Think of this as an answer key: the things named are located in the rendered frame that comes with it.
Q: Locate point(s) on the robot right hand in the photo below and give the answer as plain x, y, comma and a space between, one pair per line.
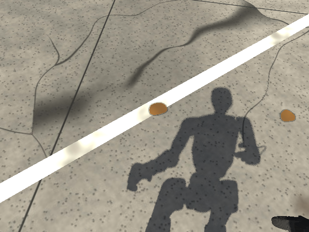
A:
292, 224

